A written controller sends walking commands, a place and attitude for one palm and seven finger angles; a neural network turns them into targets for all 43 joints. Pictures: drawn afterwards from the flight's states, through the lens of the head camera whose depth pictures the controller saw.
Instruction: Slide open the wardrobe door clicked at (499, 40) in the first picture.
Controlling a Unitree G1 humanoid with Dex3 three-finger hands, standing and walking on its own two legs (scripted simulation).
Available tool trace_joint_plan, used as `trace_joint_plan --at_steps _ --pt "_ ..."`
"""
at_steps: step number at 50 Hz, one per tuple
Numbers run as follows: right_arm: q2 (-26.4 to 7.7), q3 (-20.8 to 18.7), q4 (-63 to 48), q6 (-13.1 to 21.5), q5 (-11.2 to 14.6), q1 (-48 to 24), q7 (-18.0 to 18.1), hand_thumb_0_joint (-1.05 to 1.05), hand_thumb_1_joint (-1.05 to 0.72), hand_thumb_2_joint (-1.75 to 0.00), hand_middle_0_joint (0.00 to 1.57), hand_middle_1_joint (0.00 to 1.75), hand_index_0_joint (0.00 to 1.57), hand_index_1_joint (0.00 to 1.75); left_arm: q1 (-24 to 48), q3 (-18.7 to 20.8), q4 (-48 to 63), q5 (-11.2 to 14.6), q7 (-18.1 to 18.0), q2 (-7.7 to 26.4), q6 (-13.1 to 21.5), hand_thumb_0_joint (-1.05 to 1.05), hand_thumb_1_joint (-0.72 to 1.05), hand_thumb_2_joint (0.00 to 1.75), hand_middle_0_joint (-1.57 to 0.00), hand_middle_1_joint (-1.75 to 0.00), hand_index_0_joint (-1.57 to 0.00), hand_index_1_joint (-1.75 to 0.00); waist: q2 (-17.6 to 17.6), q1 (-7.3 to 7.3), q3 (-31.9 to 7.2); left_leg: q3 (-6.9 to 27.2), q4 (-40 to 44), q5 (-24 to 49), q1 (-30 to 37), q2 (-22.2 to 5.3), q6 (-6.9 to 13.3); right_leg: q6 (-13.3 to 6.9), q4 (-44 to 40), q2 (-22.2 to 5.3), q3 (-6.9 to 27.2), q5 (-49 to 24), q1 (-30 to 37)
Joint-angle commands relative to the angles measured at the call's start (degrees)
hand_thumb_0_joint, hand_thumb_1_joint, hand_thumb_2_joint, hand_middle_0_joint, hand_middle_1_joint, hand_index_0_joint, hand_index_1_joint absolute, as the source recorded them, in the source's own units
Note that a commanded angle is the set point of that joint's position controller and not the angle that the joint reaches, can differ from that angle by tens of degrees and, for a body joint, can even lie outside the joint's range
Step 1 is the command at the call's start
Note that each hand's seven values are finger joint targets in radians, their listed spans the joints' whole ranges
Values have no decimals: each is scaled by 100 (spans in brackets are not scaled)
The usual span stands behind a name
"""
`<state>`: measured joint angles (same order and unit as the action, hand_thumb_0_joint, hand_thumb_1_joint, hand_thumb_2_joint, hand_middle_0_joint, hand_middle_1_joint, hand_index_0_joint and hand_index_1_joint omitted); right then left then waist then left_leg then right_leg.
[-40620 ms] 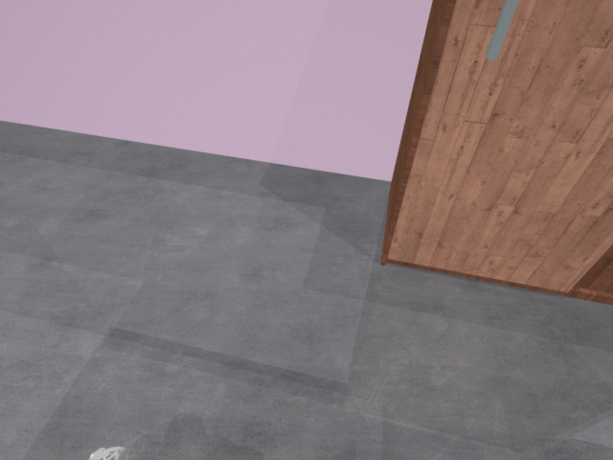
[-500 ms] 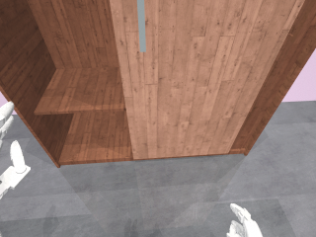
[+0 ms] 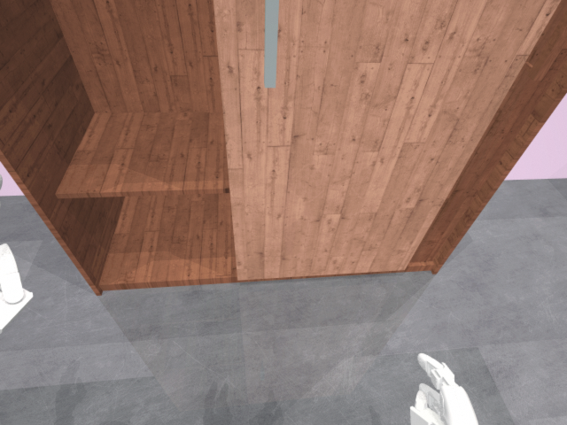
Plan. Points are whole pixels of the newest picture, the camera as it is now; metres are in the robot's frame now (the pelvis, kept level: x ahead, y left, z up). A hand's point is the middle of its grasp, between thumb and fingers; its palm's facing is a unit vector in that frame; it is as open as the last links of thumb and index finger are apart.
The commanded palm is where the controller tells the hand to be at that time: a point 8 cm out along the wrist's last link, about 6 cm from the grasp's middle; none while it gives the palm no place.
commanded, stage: stop stepping back and stand still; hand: left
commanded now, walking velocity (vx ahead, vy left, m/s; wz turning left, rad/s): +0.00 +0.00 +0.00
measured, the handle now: (270, 36) +0.74 +0.08 +0.21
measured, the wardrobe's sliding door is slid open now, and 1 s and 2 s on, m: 0.53 0.53 0.53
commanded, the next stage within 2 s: let the arm hang, fingers relaxed in 0.40 s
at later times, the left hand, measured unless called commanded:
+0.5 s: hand (10, 322) +0.17 +0.27 +0.16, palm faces +0.46 -0.77 -0.44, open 7.4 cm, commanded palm none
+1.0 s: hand out of the picture -0.02 +0.20 -0.18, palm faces +0.02 -0.98 -0.20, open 7.1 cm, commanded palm none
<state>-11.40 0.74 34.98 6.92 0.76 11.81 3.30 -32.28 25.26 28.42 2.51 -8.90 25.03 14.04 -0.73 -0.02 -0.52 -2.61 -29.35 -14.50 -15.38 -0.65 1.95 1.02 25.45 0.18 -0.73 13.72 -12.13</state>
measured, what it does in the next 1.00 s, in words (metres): stands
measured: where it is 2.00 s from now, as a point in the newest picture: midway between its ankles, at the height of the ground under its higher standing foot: outside the picture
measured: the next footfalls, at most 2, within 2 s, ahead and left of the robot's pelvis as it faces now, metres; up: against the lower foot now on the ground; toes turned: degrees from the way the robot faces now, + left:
none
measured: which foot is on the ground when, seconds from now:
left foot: down 0.00-1.00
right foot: down 0.00-1.00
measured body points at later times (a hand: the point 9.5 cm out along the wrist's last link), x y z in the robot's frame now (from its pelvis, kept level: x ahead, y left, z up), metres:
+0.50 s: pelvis -0.02 +0.01 +0.00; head -0.02 +0.01 +0.45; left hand +0.14 +0.31 +0.18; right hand +0.14 -0.22 -0.08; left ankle +0.01 +0.09 -0.74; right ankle +0.00 -0.13 -0.74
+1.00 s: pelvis -0.03 +0.00 +0.00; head +0.00 +0.02 +0.45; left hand -0.02 +0.25 -0.16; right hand -0.01 -0.27 -0.14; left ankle +0.01 +0.09 -0.74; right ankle +0.00 -0.13 -0.74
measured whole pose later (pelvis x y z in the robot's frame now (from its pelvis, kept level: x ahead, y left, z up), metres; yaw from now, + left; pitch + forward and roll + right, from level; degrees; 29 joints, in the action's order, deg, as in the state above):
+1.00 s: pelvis -0.03 +0.00 +0.00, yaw +3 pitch +0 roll -1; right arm -14.0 0.2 58.0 -1.8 -1.3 16.2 0.3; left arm -16.0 0.1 -58.1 -1.1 0.0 13.7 -1.5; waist -1.0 0.4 3.1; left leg -0.3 -29.7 -11.5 -18.7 0.5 2.1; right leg 0.7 26.9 -0.8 -3.2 12.3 -15.0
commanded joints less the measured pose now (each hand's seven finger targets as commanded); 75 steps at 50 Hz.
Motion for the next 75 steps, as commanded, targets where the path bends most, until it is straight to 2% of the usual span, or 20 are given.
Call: trace_joint_plan --at_steps 1,5,8,9,13,20,24,25,26,28,31,33,34,36,38,43,47,49,59,75 --pt "-770 -295 -730 279 18 -397 87 0 -90 -90 20 30 20 30 239 371 494 33 -66 570 153 0 90 90 -20 -30 -20 -30 338 -31 -459 576 818 722 -220 -599 186 48 -158 -197 273 -1085 551" --pt "-790 -278 -734 312 5 -488 110 0 -90 -90 20 30 20 30 765 139 732 -50 -58 518 143 0 90 90 -20 -30 -20 -30 355 -33 -350 665 1059 -33 -336 -569 215 49 -235 -188 261 -656 491" --pt "-771 -260 -749 348 -18 -537 113 0 -90 -90 20 30 20 30 1030 166 1055 -128 -96 631 188 0 90 90 -20 -30 -20 -30 583 -59 -299 778 1308 -664 -480 -596 264 48 -181 -131 199 -368 528" --pt "-798 -265 -759 371 -41 -545 131 0 -90 -90 20 30 20 30 1187 307 1228 -148 -118 821 220 0 90 90 -20 -30 -20 -30 842 -65 -259 850 1456 -882 -579 -604 258 50 -136 -98 166 -252 557" --pt "-700 -229 -727 407 -71 -496 103 0 -90 -90 20 30 20 30 875 385 1148 -178 -145 769 271 0 90 90 -20 -30 -20 -30 974 -91 -233 908 1567 -1165 -762 -647 284 42 -74 -67 95 -316 755" --pt "-704 -265 -691 386 -28 -399 50 0 -90 -90 20 30 20 30 319 334 481 -75 -88 515 234 0 90 90 -20 -30 -20 -30 231 -54 -331 633 1091 -508 -566 -421 143 -15 -472 -195 295 -509 626" --pt "-768 -291 -692 370 -17 -477 82 0 -90 -90 20 30 20 30 502 330 516 -70 -80 621 193 0 90 90 -20 -30 -20 -30 216 -62 -339 596 1050 -367 -386 -412 142 -1 -547 -202 322 -434 425" --pt "-1793 -493 673 546 -40 -776 -435 0 -90 -90 20 30 20 30 699 -1870 -3788 -421 721 -102 -698 0 90 90 -20 -30 -20 -30 266 166 32 715 8 1273 -660 -490 170 -144 259 -753 9 -1367 -214" --pt "-1558 -518 628 105 -34 -329 -427 0 -90 -90 20 30 20 30 834 -1776 -3829 -357 839 -134 -1178 0 90 90 -20 -30 -20 -30 421 139 -366 570 112 1386 -111 -561 99 -178 99 -747 349 -942 -493" --pt "-1578 -478 557 -104 -105 -320 -393 0 -90 -90 20 30 20 30 1144 -1843 -3942 -360 882 -199 -1336 0 90 90 -20 -30 -20 -30 519 88 -233 976 470 779 -593 -796 324 -149 531 -439 20 272 -614" --pt "-1608 -384 642 -306 -212 -460 -367 0 -90 -90 20 30 20 30 1436 -1982 -4877 -441 924 -57 -1338 0 90 90 -20 -30 -20 -30 -579 -34 -175 1194 588 449 -870 -755 480 -150 563 -355 133 264 -237" --pt "-1580 -377 772 -391 -230 -380 -369 0 -90 -90 20 30 20 30 1653 -2043 -5554 -460 906 62 -1314 0 90 90 -20 -30 -20 -30 -1216 -13 -400 958 180 649 -515 -450 416 -247 213 -615 500 -98 -255" --pt "-1468 -347 819 -450 -220 -302 -368 0 -90 -90 20 30 20 30 1761 -2113 -5845 -450 885 69 -1336 0 90 90 -20 -30 -20 -30 -1260 39 -407 816 -19 615 -326 -280 357 -346 32 -787 693 -107 -387" --pt "-1226 -290 1037 -581 -237 -155 -350 0 -90 -90 20 30 20 30 2056 -2254 -6377 -405 859 -22 -1393 0 90 90 -20 -30 -20 -30 -966 174 -315 619 -177 291 94 -90 243 -488 -316 -1021 935 336 -875" --pt "-1115 -244 1213 -643 -246 -121 -334 0 -90 -90 20 30 20 30 2123 -2336 -6816 -385 844 -90 -1418 0 90 90 -20 -30 -20 -30 -199 191 -261 691 44 206 245 -146 230 -443 -369 -898 881 702 -996" --pt "-1108 -245 1560 -647 -252 -113 -260 0 -90 -90 20 30 20 30 1723 -2275 -7747 -362 819 -263 -1398 0 90 90 -20 -30 -20 -30 1254 -26 -306 1028 814 -328 -436 -455 308 -228 -107 -493 415 421 21" --pt "-1113 -272 1785 -669 -210 78 -219 0 -90 -90 20 30 20 30 1703 -2315 -8211 -344 835 -269 -1375 0 90 90 -20 -30 -20 -30 937 -23 -193 1032 893 -354 -456 -493 289 -231 -274 -516 383 239 194" --pt "-1127 -282 1865 -677 -196 176 -210 0 -90 -90 20 30 20 30 1761 -2321 -8349 -349 832 -277 -1361 0 90 90 -20 -30 -20 -30 518 0 -32 1039 890 -327 -385 -496 278 -233 -401 -524 398 302 82" --pt "-1128 -282 2243 -639 -189 209 -225 0 -90 -90 20 30 20 30 1916 -2371 -8803 -354 799 -300 -1319 0 90 90 -20 -30 -20 -30 -256 15 128 946 1082 -114 -4 -517 292 -189 -600 -592 430 285 -62" --pt "-883 -172 2592 -566 -191 -73 -216 0 -90 -90 20 30 20 30 2031 -2409 -9022 -343 770 -464 -1294 0 90 90 -20 -30 -20 -30 92 4 28 777 1196 1036 507 -533 218 -92 -640 -664 379 -546 229"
